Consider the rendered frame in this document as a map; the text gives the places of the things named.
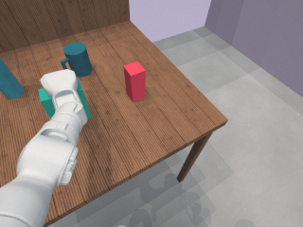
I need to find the sponge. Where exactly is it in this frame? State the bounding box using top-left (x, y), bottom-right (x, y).
top-left (38, 79), bottom-right (92, 119)

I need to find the left robot upper arm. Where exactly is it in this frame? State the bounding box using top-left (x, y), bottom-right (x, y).
top-left (0, 134), bottom-right (79, 227)

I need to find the left robot forearm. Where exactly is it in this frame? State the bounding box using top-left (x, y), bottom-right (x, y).
top-left (16, 87), bottom-right (88, 175)

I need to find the left robot hand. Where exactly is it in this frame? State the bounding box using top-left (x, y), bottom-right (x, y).
top-left (40, 69), bottom-right (78, 97)

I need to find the table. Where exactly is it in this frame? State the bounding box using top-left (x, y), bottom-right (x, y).
top-left (0, 0), bottom-right (228, 227)

